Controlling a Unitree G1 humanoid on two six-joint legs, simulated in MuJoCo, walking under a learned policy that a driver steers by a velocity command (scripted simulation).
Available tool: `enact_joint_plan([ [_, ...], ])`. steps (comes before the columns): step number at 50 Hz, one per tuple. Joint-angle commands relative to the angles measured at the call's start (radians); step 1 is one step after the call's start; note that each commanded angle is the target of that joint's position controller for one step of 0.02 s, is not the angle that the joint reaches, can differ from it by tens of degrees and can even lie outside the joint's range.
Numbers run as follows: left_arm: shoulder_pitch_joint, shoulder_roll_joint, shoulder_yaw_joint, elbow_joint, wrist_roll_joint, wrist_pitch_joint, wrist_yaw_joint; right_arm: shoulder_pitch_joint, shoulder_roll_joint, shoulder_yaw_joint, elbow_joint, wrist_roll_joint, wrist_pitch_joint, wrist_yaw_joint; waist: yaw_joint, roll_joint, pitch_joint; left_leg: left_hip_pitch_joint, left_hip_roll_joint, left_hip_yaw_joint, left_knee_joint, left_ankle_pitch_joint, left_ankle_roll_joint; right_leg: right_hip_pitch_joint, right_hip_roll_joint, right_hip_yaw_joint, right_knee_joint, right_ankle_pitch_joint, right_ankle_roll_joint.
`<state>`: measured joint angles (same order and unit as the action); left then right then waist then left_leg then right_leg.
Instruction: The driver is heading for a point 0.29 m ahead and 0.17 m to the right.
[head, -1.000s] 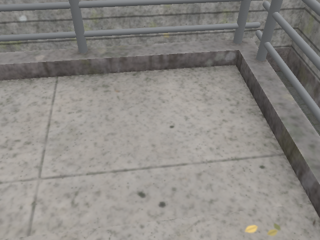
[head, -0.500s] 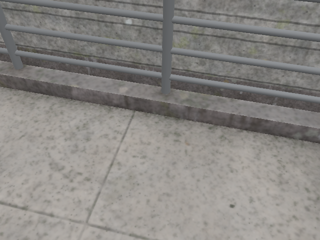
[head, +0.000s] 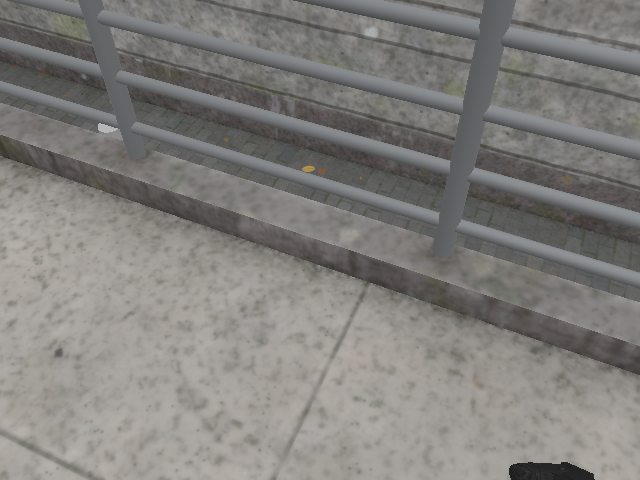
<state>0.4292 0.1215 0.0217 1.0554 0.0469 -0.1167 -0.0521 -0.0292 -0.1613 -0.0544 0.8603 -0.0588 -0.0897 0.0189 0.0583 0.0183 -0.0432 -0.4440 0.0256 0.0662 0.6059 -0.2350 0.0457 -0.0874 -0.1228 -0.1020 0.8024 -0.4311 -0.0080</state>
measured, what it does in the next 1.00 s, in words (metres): walks ahead: right foot, then left foot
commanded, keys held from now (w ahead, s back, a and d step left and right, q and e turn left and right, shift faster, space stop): w+e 0.24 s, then no key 0.76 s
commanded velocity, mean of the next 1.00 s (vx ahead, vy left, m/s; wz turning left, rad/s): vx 0.23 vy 0.00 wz -0.19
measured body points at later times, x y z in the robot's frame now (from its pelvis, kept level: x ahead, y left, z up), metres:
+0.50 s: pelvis +0.23 -0.05 -0.01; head +0.27 -0.07 +0.44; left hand +0.46 +0.15 -0.11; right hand +0.22 -0.29 -0.16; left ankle +0.08 +0.11 -0.65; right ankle +0.33 -0.15 -0.73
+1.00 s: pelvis +0.29 -0.03 +0.01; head +0.30 -0.03 +0.46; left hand +0.50 +0.16 -0.11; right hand +0.29 -0.30 -0.13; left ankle +0.31 +0.10 -0.73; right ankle +0.33 -0.15 -0.73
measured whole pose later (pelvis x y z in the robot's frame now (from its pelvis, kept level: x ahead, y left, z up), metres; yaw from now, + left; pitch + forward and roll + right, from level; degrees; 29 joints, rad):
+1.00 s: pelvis +0.29 -0.03 +0.01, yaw -12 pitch +0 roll +0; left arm 0.05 0.20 0.04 0.91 0.02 -0.04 0.01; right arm 0.24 -0.21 -0.06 0.99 -0.01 -0.05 -0.03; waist -0.01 -0.02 0.02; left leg -0.22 0.04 0.02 0.52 -0.29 -0.03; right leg -0.33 0.01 -0.01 0.50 -0.16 -0.02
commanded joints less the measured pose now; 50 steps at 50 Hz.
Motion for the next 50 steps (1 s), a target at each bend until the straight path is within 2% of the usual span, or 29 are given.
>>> enact_joint_plan([
  [1, -0.114, 0.101, 0.041, -0.081, 0.010, -0.018, -0.017, 0.462, -0.205, -0.091, 0.133, 0.010, -0.011, -0.042, -0.193, 0.092, -0.078, 0.645, 0.284, -0.345, -0.276, 0.347, 0.197, -0.677, 0.030, 0.167, 0.535, 0.035, -0.080],
  [2, -0.113, 0.070, 0.042, -0.073, 0.026, -0.017, -0.013, 0.411, -0.122, -0.074, 0.138, 0.018, -0.007, -0.041, -0.158, 0.073, -0.045, 0.507, 0.277, -0.267, -0.318, 0.277, 0.182, -0.619, 0.000, 0.185, 0.518, 0.091, -0.108],
  [4, -0.140, -0.023, 0.028, -0.085, 0.014, -0.006, -0.009, 0.317, 0.014, -0.030, 0.107, 0.023, -0.003, -0.034, -0.091, 0.045, -0.017, 0.354, 0.267, -0.192, -0.366, 0.373, 0.170, -0.564, -0.020, 0.192, 0.536, 0.174, -0.127],
  [8, -0.202, -0.013, 0.037, -0.103, -0.013, -0.007, -0.032, 0.305, 0.042, -0.006, 0.082, -0.018, -0.018, -0.031, -0.050, 0.026, 0.006, 0.353, 0.254, -0.032, -0.435, 0.526, 0.172, -0.672, -0.013, 0.197, 0.483, 0.275, -0.104],
  [12, -0.332, -0.006, 0.021, -0.164, 0.008, 0.024, -0.041, 0.372, -0.012, 0.006, 0.115, -0.018, -0.045, -0.024, -0.035, 0.029, 0.093, 0.278, 0.227, 0.104, -0.495, 0.648, 0.162, -0.552, -0.024, 0.127, 0.083, 0.438, -0.082],
  [14, -0.401, -0.001, 0.015, -0.189, -0.004, 0.044, -0.029, 0.449, -0.074, -0.003, 0.150, -0.009, -0.068, -0.001, -0.035, 0.023, 0.104, 0.396, 0.254, 0.100, -0.470, 0.872, 0.167, -0.554, 0.003, 0.107, -0.043, 0.402, -0.060],
  [15, -0.453, 0.118, 0.041, -0.233, -0.112, 0.053, 0.021, 0.381, -0.224, -0.042, 0.142, 0.060, -0.033, -0.044, -0.034, 0.041, 0.153, 0.385, 0.232, 0.115, -0.423, 0.769, 0.067, -0.552, 0.051, 0.066, -0.043, 0.408, -0.061],
  [16, -0.486, 0.132, 0.041, -0.254, -0.106, 0.056, 0.037, 0.396, -0.248, -0.048, 0.132, 0.087, -0.018, -0.067, -0.034, 0.017, 0.139, 0.380, 0.243, 0.101, -0.399, 0.791, 0.050, -0.515, 0.065, 0.066, -0.083, 0.397, -0.068],
  [18, -0.429, 0.154, 0.059, -0.258, -0.077, 0.066, 0.046, 0.380, -0.219, -0.050, 0.126, 0.081, -0.012, -0.087, -0.010, 0.091, 0.086, 0.428, 0.232, 0.115, -0.301, 0.908, 0.032, -0.422, 0.097, 0.053, -0.141, 0.377, -0.093],
  [19, -0.417, 0.102, 0.053, -0.223, -0.002, 0.045, 0.022, 0.359, -0.066, -0.007, 0.116, -0.031, -0.040, -0.015, 0.017, 0.055, 0.035, 0.480, 0.251, 0.120, -0.304, 0.955, 0.064, -0.390, 0.083, 0.100, -0.180, 0.476, -0.091],
  [20, -0.364, 0.121, 0.068, -0.196, 0.006, 0.039, 0.019, 0.306, -0.101, -0.023, 0.109, -0.003, -0.039, 0.002, 0.050, 0.048, 0.014, 0.537, 0.209, 0.155, -0.211, 0.880, 0.053, -0.332, 0.112, 0.095, -0.311, 0.541, -0.105],
  [21, -0.222, 0.229, 0.104, -0.169, -0.054, 0.053, 0.033, 0.345, -0.184, -0.054, 0.107, 0.084, -0.022, -0.050, 0.075, 0.032, -0.041, 0.433, 0.125, 0.137, 0.001, 0.764, -0.015, -0.121, 0.136, 0.081, -0.284, 0.711, -0.127],
  [22, -0.146, 0.280, 0.109, -0.156, -0.055, 0.054, 0.037, 0.436, -0.102, -0.029, 0.109, 0.070, -0.021, -0.060, 0.056, -0.143, -0.152, 0.151, 0.052, 0.140, 0.280, 0.366, -0.058, 0.192, 0.005, 0.236, -0.168, 1.173, -0.204],
  [23, -0.086, 0.280, 0.098, -0.126, -0.037, 0.061, 0.041, 0.549, 0.000, 0.011, 0.127, 0.076, -0.018, -0.048, 0.009, -0.292, -0.313, -0.049, -0.076, 0.047, 0.668, -0.420, -0.109, 0.403, -0.251, 0.579, -0.284, 1.357, -0.415],
  [24, -0.103, 0.243, 0.083, -0.136, -0.038, 0.062, 0.034, 0.523, -0.062, -0.010, 0.136, 0.092, -0.027, -0.033, 0.013, -0.132, -0.393, -0.040, -0.050, -0.121, 0.783, -0.425, -0.098, 0.335, -0.229, 0.594, -0.340, 1.237, -0.402],
  [25, -0.228, 0.244, 0.079, -0.167, -0.044, 0.059, 0.034, 0.431, -0.056, -0.011, 0.093, 0.105, -0.026, -0.032, -0.022, -0.123, -0.299, -0.126, -0.010, -0.136, 0.786, -0.340, -0.086, 0.237, -0.194, 0.503, -0.376, 1.076, -0.358],
  [27, -0.360, 0.148, 0.043, -0.188, -0.053, 0.055, 0.045, 0.293, -0.093, -0.028, 0.050, 0.073, 0.000, -0.061, -0.060, -0.047, -0.150, -0.129, 0.057, -0.143, 0.705, -0.235, -0.081, -0.011, -0.148, 0.398, -0.438, 0.920, -0.290],
  [28, -0.390, 0.159, 0.040, -0.195, -0.037, 0.049, 0.047, 0.290, -0.112, -0.035, 0.035, 0.059, 0.024, -0.077, -0.087, -0.044, -0.137, -0.055, 0.080, -0.148, 0.656, -0.209, -0.077, -0.110, -0.132, 0.367, -0.468, 0.874, -0.261],
  [31, -0.406, 0.184, 0.041, -0.207, -0.005, 0.057, 0.057, 0.318, -0.095, -0.042, 0.048, 0.062, 0.064, -0.099, -0.112, -0.065, -0.124, 0.029, 0.067, -0.122, 0.500, -0.196, -0.086, -0.247, -0.080, 0.283, -0.499, 0.746, -0.239],
  [32, -0.373, 0.203, 0.059, -0.205, -0.044, 0.005, 0.018, 0.496, -0.046, -0.029, 0.089, -0.004, 0.032, -0.040, -0.165, -0.146, -0.072, 0.176, 0.064, -0.099, 0.538, -0.135, -0.143, -0.404, -0.059, 0.271, -0.586, 0.516, -0.239],
  [34, -0.447, 0.201, 0.060, -0.218, -0.061, -0.024, -0.019, 0.461, -0.068, -0.038, 0.114, -0.016, 0.035, -0.005, -0.169, -0.055, -0.012, 0.194, 0.070, -0.107, 0.400, -0.072, -0.183, -0.447, -0.028, 0.256, -0.578, 0.239, -0.163],
  [38, -0.429, 0.211, 0.064, -0.213, -0.074, -0.014, -0.019, 0.295, -0.139, -0.048, 0.050, 0.025, 0.017, 0.006, -0.104, -0.077, -0.010, 0.180, 0.089, -0.094, 0.087, -0.089, -0.183, -0.313, -0.090, 0.373, -0.517, -0.050, -0.145],
  [41, -0.346, 0.126, 0.036, -0.192, -0.090, 0.026, -0.047, 0.200, -0.089, -0.016, 0.019, 0.058, -0.019, 0.010, -0.067, -0.056, 0.003, 0.210, 0.104, -0.094, -0.159, 0.043, -0.063, -0.253, -0.055, 0.393, -0.472, -0.104, -0.082],
  [42, -0.303, 0.150, 0.048, -0.210, -0.064, 0.026, -0.033, 0.132, -0.131, -0.021, 0.007, 0.071, -0.028, 0.023, 0.011, -0.010, 0.026, 0.112, 0.099, -0.120, -0.174, -0.141, 0.021, -0.208, 0.026, 0.271, -0.468, -0.071, -0.057],
  [43, -0.387, 0.194, 0.060, -0.243, -0.047, 0.025, -0.021, 0.141, -0.152, -0.032, 0.022, 0.071, -0.033, 0.038, -0.016, -0.008, 0.051, -0.002, 0.101, -0.142, -0.242, -0.275, 0.043, -0.139, 0.065, 0.182, -0.420, 0.012, -0.038],
  [44, -0.283, 0.163, 0.050, -0.167, 0.014, 0.061, 0.021, 0.282, -0.178, -0.033, 0.069, 0.039, 0.006, -0.009, -0.012, -0.047, 0.003, 0.039, 0.101, -0.187, -0.289, -0.070, -0.022, -0.031, 0.073, 0.180, -0.364, 0.274, -0.021],
  [45, -0.364, 0.206, 0.055, -0.203, 0.001, 0.069, 0.061, 0.216, -0.297, -0.061, 0.064, 0.049, 0.030, -0.030, -0.019, 0.019, 0.020, 0.045, 0.095, -0.144, -0.268, -0.074, -0.028, -0.050, 0.108, 0.120, -0.326, 0.303, -0.040],
  [47, -0.383, 0.183, 0.044, -0.198, -0.014, 0.076, 0.085, 0.209, -0.197, -0.035, 0.061, 0.046, 0.038, -0.052, -0.021, 0.039, 0.005, 0.069, 0.086, -0.133, -0.257, -0.062, -0.042, -0.051, 0.097, 0.133, -0.334, 0.350, -0.037],
  [50, -0.395, 0.156, 0.036, -0.186, -0.030, 0.081, 0.079, 0.283, -0.165, -0.029, 0.090, 0.056, 0.031, -0.060, -0.052, 0.004, 0.023, 0.111, 0.061, -0.096, -0.213, -0.050, -0.052, -0.093, 0.093, 0.137, -0.329, 0.379, -0.050],
])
